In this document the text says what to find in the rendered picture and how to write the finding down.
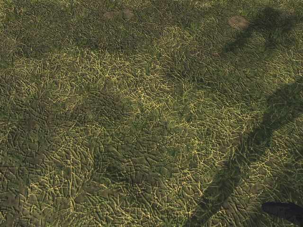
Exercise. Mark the right robot hand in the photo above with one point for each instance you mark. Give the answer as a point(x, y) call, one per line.
point(290, 211)

